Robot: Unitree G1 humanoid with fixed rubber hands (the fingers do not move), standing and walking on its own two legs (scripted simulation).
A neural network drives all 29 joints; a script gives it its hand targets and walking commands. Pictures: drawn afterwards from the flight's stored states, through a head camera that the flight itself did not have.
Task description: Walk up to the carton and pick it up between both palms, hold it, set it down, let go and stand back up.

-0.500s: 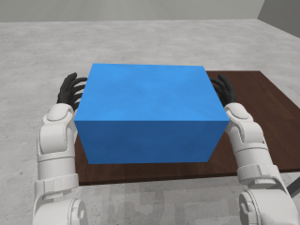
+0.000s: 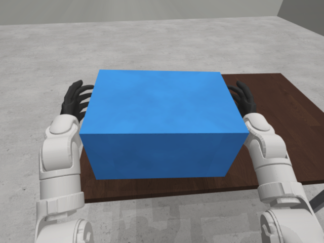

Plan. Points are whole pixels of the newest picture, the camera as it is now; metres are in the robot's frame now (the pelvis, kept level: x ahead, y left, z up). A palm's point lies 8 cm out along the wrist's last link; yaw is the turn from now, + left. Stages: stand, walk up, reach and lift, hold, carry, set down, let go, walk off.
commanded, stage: hold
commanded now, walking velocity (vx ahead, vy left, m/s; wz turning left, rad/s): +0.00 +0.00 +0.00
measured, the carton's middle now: (161, 122) +0.36 +0.00 +0.14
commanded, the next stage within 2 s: none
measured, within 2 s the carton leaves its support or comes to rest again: neither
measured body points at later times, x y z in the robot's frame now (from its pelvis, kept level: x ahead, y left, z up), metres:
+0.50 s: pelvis -0.01 +0.00 +0.00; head -0.05 +0.02 +0.45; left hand +0.36 +0.21 +0.18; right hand +0.37 -0.20 +0.18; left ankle +0.03 +0.11 -0.75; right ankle -0.01 -0.10 -0.75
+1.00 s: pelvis +0.00 +0.00 +0.00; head -0.04 +0.02 +0.45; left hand +0.36 +0.21 +0.18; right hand +0.37 -0.20 +0.18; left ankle +0.03 +0.11 -0.75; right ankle -0.01 -0.10 -0.75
